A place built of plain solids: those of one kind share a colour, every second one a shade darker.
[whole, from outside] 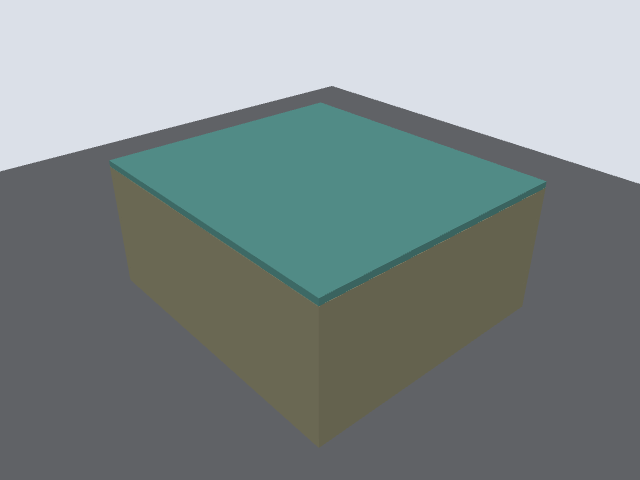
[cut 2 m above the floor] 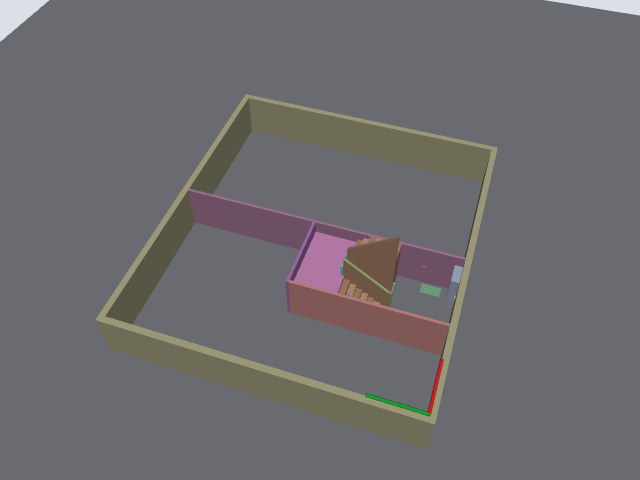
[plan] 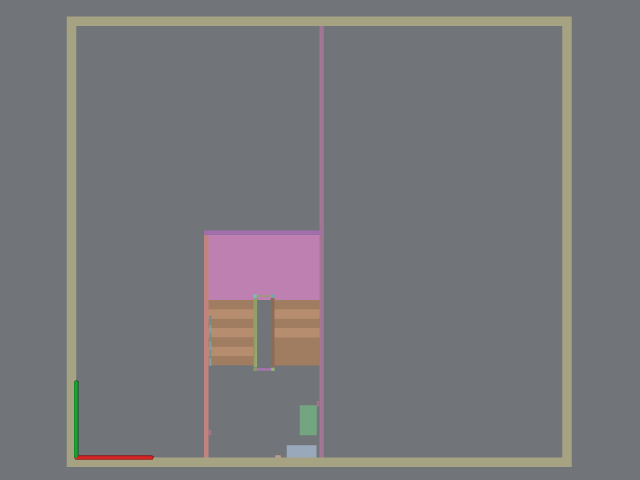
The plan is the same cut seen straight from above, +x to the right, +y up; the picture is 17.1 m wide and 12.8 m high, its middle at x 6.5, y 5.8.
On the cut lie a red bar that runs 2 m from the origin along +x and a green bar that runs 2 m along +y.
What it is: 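A small block of dwellings, 13.0 m wide and 11.5 m deep inside, its common dog-leg stair of 16 risers of 181 mm a storey on goings of 249 mm, 1.20 m wide flights and a well of 0.56 m; the dwelling on the first floor; a hall, a living room with a kitchen corner, a second bedroom, a bedroom, the bathroom shut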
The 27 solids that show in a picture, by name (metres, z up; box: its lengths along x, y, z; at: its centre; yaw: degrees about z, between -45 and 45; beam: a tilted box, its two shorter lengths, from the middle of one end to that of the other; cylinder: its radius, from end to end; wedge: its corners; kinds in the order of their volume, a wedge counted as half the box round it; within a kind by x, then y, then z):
{
 "wall_1": {"box": [0.25, 12.01, 5.84], "at": [-0.13, 5.75, 2.87]},
 "wall_2": {"box": [13.47, 0.25, 5.84], "at": [6.48, -0.13, 2.87]},
 "wall_3": {"box": [13.47, 0.25, 5.84], "at": [6.48, 11.63, 2.87]},
 "wall_4": {"box": [0.25, 12.01, 5.84], "at": [13.09, 5.75, 2.87]},
 "roof_slab_1": {"box": [13.45, 11.99, 0.44], "at": [6.48, 5.75, 5.85]},
 "piece_1": {"box": [1.2, 0.75, 0.23], "at": [4.12, 2.83, 0.07]},
 "piece_2": {"box": [1.2, 0.75, 0.41], "at": [4.12, 3.08, 0.16]},
 "piece_3": {"box": [1.2, 0.75, 0.59], "at": [4.12, 3.33, 0.25]},
 "piece_4": {"box": [1.2, 0.75, 0.77], "at": [4.12, 3.58, 0.34]},
 "piece_5": {"box": [1.2, 0.75, 0.95], "at": [4.12, 3.83, 0.43]},
 "piece_6": {"box": [1.2, 0.75, 1.14], "at": [4.12, 4.08, 0.52]},
 "piece_7": {"box": [1.2, 0.55, 1.32], "at": [4.12, 4.23, 0.61]},
 "piece_8": {"box": [1.2, 0.26, 2.77], "at": [5.89, 2.58, 1.33]},
 "piece_9": {"box": [1.2, 0.75, 2.4], "at": [5.89, 2.83, 1.15]},
 "piece_10": {"box": [1.2, 0.75, 2.22], "at": [5.89, 3.08, 1.06]},
 "piece_11": {"box": [1.2, 0.75, 2.04], "at": [5.89, 3.33, 0.97]},
 "piece_12": {"box": [1.2, 0.75, 1.86], "at": [5.89, 3.58, 0.88]},
 "piece_13": {"box": [1.2, 0.75, 1.68], "at": [5.89, 3.82, 0.79]},
 "half_1": {"box": [2.96, 1.74, 1.5], "at": [5.01, 5.07, 0.7]},
 "core_wall_1": {"box": [0.12, 5.94, 5.68], "at": [3.47, 2.97, 2.79]},
 "core_wall_low_1": {"box": [0.12, 11.51, 2.79], "at": [6.55, 5.75, 1.34]},
 "core_wall_back_1": {"box": [3.14, 0.12, 5.68], "at": [4.98, 6.0, 2.79]},
 "guard_panel_1": {"wedge": [[4.73, 2.4, -0.05], [4.73, 2.4, 1.04], [4.73, 4.25, -0.05], [4.73, 4.25, 2.39], [4.83, 2.4, -0.05], [4.83, 2.4, 1.04], [4.83, 4.25, -0.05], [4.83, 4.25, 2.39]]},
 "guard_panel_2": {"wedge": [[5.19, 2.4, -0.05], [5.19, 2.4, 3.83], [5.19, 4.25, -0.05], [5.19, 4.25, 2.49], [5.29, 2.4, -0.05], [5.29, 2.4, 3.83], [5.29, 4.25, -0.05], [5.29, 4.25, 2.49]]},
 "hung_more_letter_boxes_1": {"box": [0.79, 0.33, 1.71], "at": [6.01, 0.16, 0.8]},
 "guard_cap_1": {"wedge": [[4.73, 2.4, 1.04], [4.73, 2.4, 1.09], [4.73, 4.25, 2.39], [4.73, 4.25, 2.44], [4.82, 2.4, 1.04], [4.82, 2.4, 1.09], [4.82, 4.25, 2.39], [4.82, 4.25, 2.44]]},
 "laid_doormat_1": {"box": [0.45, 0.8, 0.05], "at": [6.19, 0.99, -0.02]}
}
